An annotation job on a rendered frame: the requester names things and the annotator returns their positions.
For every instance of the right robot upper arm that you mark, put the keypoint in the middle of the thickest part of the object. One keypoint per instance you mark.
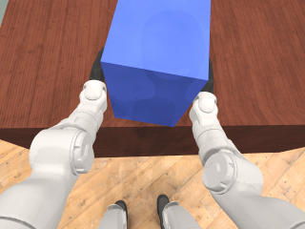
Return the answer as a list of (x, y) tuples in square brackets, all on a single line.
[(236, 185)]

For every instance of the left robot upper arm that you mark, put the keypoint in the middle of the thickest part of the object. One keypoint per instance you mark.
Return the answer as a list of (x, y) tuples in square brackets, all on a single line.
[(57, 158)]

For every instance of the robot left forearm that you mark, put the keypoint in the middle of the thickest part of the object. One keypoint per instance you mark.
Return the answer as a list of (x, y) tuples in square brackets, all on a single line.
[(88, 116)]

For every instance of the right robot hand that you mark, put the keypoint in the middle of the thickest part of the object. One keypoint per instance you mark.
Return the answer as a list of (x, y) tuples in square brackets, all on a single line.
[(209, 86)]

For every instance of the robot right foot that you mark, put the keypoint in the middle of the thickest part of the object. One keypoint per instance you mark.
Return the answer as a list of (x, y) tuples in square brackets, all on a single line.
[(161, 202)]

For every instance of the pedestal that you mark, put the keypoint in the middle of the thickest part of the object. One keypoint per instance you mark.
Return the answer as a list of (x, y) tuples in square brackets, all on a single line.
[(257, 47)]

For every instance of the robot right forearm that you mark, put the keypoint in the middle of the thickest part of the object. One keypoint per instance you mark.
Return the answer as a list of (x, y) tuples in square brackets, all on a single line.
[(207, 131)]

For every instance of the robot left thigh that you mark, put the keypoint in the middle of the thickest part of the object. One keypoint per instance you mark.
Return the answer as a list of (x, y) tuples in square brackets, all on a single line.
[(113, 219)]

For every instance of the carton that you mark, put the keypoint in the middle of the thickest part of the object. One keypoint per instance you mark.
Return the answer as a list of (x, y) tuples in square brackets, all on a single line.
[(156, 58)]

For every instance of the left robot hand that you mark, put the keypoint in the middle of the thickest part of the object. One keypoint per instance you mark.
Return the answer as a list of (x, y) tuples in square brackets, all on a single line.
[(96, 69)]

